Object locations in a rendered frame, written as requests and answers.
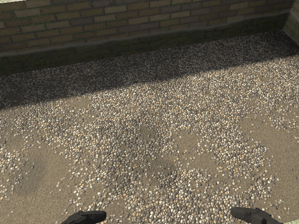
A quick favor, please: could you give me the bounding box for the right robot hand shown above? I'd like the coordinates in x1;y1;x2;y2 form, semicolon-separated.
230;206;283;224

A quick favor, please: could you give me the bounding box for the left robot hand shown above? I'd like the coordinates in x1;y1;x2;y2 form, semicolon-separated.
61;210;107;224

